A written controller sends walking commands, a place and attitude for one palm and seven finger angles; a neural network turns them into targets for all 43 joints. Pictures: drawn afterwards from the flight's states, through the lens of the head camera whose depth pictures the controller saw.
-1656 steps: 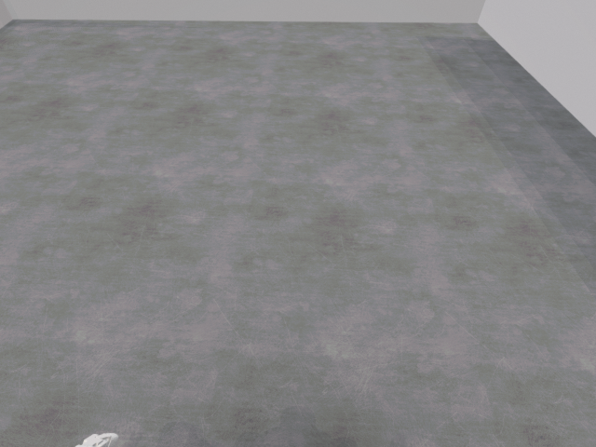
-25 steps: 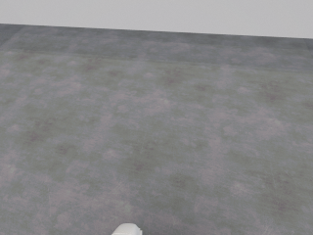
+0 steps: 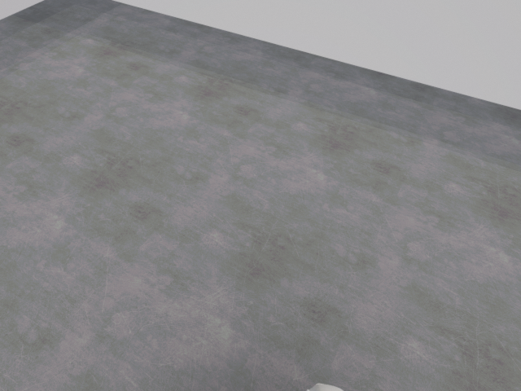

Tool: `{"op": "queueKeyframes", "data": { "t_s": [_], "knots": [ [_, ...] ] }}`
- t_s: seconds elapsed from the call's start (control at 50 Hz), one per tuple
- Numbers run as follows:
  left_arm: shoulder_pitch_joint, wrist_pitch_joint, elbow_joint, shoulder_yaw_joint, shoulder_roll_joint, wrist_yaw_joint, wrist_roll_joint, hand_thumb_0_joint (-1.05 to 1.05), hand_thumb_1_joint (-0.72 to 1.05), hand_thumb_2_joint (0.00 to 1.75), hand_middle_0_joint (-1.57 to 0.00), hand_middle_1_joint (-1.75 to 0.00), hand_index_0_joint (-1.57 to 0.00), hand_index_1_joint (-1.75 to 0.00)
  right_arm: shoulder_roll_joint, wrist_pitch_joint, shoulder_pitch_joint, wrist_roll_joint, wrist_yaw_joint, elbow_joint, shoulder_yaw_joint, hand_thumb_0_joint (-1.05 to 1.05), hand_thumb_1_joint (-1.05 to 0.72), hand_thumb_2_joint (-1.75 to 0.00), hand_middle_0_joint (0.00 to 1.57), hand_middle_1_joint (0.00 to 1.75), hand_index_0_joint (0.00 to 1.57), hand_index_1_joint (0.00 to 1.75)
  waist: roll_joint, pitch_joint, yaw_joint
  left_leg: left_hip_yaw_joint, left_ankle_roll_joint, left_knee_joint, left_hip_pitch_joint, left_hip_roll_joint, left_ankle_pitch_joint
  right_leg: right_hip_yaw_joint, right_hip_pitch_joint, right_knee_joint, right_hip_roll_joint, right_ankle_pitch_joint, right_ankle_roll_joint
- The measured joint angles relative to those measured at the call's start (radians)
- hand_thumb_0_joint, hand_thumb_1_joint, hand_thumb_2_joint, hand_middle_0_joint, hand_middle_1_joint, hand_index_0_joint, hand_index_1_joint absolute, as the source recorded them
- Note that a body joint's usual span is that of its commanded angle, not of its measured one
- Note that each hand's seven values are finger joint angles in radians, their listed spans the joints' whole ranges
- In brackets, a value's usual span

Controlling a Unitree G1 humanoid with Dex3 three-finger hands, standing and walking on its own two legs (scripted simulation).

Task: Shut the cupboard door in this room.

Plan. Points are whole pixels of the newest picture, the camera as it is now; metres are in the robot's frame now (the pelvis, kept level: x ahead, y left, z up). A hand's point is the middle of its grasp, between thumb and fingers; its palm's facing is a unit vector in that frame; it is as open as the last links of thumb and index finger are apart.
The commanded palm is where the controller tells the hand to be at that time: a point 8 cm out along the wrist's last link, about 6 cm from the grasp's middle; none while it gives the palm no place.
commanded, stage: turn or walk to find it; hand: left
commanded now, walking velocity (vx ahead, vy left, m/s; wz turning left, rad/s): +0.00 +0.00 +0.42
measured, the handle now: out of the picture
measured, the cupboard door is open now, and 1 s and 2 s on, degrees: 91 91 91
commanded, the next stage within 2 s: none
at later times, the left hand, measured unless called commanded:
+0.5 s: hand out of the picture -0.01 +0.15 -0.16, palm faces +0.25 -0.93 -0.26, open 7.3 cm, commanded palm none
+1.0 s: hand out of the picture -0.05 +0.20 -0.17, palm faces +0.44 -0.86 -0.24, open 7.4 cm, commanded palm none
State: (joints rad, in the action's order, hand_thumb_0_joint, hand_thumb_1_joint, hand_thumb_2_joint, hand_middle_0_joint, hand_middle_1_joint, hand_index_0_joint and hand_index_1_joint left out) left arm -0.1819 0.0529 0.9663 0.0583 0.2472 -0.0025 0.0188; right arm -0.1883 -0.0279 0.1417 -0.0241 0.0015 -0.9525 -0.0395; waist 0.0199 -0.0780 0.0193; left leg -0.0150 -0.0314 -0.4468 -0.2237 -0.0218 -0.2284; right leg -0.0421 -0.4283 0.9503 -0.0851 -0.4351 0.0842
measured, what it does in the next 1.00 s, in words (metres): steps on the spot, turning left: right foot, then left foot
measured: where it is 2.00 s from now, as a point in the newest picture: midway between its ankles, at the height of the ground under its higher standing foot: outside the picture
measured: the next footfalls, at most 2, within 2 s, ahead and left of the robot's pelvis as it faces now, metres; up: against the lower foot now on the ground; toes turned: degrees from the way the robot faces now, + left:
right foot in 0.16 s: +0.04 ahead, -0.13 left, +0.00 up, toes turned +0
left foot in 0.66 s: -0.03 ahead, +0.09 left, +0.00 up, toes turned +22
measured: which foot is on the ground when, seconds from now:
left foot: down 0.00-0.16, up 0.18-0.64, down 0.66-1.00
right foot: up 0.00-0.14, down 0.16-0.66, up 0.68-1.00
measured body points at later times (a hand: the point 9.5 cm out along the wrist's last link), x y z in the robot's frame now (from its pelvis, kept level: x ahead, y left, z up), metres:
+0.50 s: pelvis -0.01 -0.05 +0.00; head +0.04 -0.07 +0.45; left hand -0.02 +0.19 -0.14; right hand +0.10 -0.29 -0.16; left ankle -0.08 +0.10 -0.67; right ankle +0.00 -0.13 -0.74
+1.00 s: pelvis -0.03 -0.03 +0.00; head +0.00 -0.01 +0.45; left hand -0.07 +0.24 -0.15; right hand +0.15 -0.21 -0.15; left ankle -0.07 +0.08 -0.74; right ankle +0.02 -0.16 -0.70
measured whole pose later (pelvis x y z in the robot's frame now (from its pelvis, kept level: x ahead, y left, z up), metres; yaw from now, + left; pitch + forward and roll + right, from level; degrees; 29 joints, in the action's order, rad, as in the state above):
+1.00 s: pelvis -0.03 -0.03 +0.00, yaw +25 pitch +0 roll +0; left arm -0.16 0.05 0.95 0.05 0.23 0.00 0.02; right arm -0.19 -0.04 0.15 -0.03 0.00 -0.95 -0.05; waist 0.00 -0.08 0.01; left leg -0.05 -0.02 -0.47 -0.24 -0.03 -0.23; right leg -0.05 -0.38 0.83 -0.07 -0.44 0.08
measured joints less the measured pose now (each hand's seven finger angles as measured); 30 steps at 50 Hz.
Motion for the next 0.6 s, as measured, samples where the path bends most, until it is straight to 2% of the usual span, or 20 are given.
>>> {"op": "queueKeyframes", "data": {
  "t_s": [0.1,0.14,0.16,0.18,0.22,0.28,0.34,0.4,0.46,0.6],
  "knots": [
    [0.040,-0.009,-0.023,-0.009,-0.024,-0.001,-0.005,0.00,0.91,0.90,-0.20,-0.30,-0.20,-0.30,-0.004,-0.009,0.029,-0.004,0.002,-0.005,-0.012,0.00,-0.90,-0.89,0.21,0.30,0.20,0.30,-0.025,-0.003,-0.030,-0.042,0.019,-0.027,-0.031,-0.013,-0.001,-0.002,0.073,-0.185,0.029,0.000,-0.008],
    [0.047,-0.021,-0.035,-0.015,-0.033,-0.001,-0.007,0.00,0.91,0.90,-0.20,-0.30,-0.20,-0.30,-0.009,-0.014,0.044,-0.002,0.002,-0.010,-0.018,0.00,-0.90,-0.89,0.21,0.30,0.20,0.30,-0.035,0.001,-0.036,-0.059,0.033,-0.058,-0.053,-0.021,-0.012,-0.013,0.129,-0.319,0.043,0.072,-0.013],
    [0.047,-0.031,-0.039,-0.017,-0.039,-0.002,-0.006,0.00,0.91,0.90,-0.20,-0.30,-0.20,-0.30,-0.014,-0.016,0.052,0.001,0.002,-0.014,-0.021,0.00,-0.90,-0.89,0.21,0.30,0.20,0.30,-0.043,0.004,-0.036,-0.067,0.042,-0.085,-0.068,-0.024,-0.024,-0.022,0.158,-0.387,0.047,0.125,-0.033],
    [0.049,-0.040,-0.040,-0.020,-0.051,-0.004,-0.002,0.00,0.91,0.90,-0.20,-0.30,-0.20,-0.30,-0.024,-0.019,0.055,0.004,0.003,-0.019,-0.027,0.00,-0.90,-0.89,0.21,0.30,0.20,0.30,-0.065,-0.001,-0.038,-0.076,0.045,-0.131,-0.086,-0.018,-0.046,-0.038,0.163,-0.392,0.057,0.139,-0.067],
    [0.041,-0.050,-0.048,-0.026,-0.067,-0.006,0.002,0.00,0.91,0.90,-0.20,-0.30,-0.20,-0.30,-0.033,-0.034,0.062,0.004,0.003,-0.026,-0.036,0.01,-0.90,-0.89,0.20,0.30,0.20,0.30,-0.073,-0.002,-0.041,-0.069,0.051,-0.312,-0.146,-0.030,-0.190,-0.060,0.166,-0.378,0.048,0.126,-0.112],
    [0.021,-0.051,-0.053,-0.028,-0.083,-0.010,0.002,0.00,0.91,0.90,-0.20,-0.30,-0.21,-0.30,-0.045,-0.048,0.063,0.000,0.009,-0.037,-0.046,0.01,-0.91,-0.89,0.20,0.30,0.20,0.30,-0.072,-0.007,-0.040,-0.046,0.064,-0.592,-0.227,-0.027,-0.210,-0.083,0.191,-0.408,0.031,0.130,-0.129],
    [0.002,-0.052,-0.045,-0.029,-0.090,-0.012,0.003,0.00,0.91,0.90,-0.20,-0.30,-0.21,-0.30,-0.053,-0.050,0.065,-0.001,0.015,-0.043,-0.049,0.01,-0.91,-0.90,0.20,0.30,0.20,0.30,-0.067,-0.010,-0.042,-0.033,0.085,-0.701,-0.255,0.003,-0.165,-0.111,0.211,-0.439,0.020,0.143,-0.130],
    [-0.018,-0.055,-0.037,-0.030,-0.092,-0.012,0.005,0.00,0.90,0.90,-0.20,-0.30,-0.21,-0.30,-0.055,-0.054,0.063,0.000,0.016,-0.051,-0.046,0.01,-0.91,-0.90,0.20,0.30,0.20,0.30,-0.056,-0.012,-0.037,-0.027,0.100,-0.687,-0.242,0.030,-0.164,-0.137,0.220,-0.454,0.007,0.148,-0.132],
    [-0.038,-0.056,-0.029,-0.028,-0.087,-0.011,0.008,0.00,0.91,0.90,-0.20,-0.30,-0.21,-0.30,-0.055,-0.058,0.050,0.002,0.015,-0.058,-0.039,0.01,-0.91,-0.90,0.20,0.30,0.19,0.30,-0.043,-0.016,-0.025,-0.014,0.107,-0.601,-0.207,0.048,-0.191,-0.163,0.223,-0.456,-0.007,0.147,-0.130],
    [-0.079,-0.047,0.004,-0.013,-0.044,-0.009,0.015,0.00,0.91,0.90,-0.20,-0.30,-0.21,-0.30,-0.046,-0.042,-0.018,0.012,0.012,-0.040,-0.018,0.01,-0.91,-0.90,0.20,0.30,0.19,0.30,-0.007,-0.028,0.015,0.053,0.088,-0.304,-0.093,0.047,-0.215,-0.219,0.206,-0.410,-0.041,0.129,-0.106]
  ]
}}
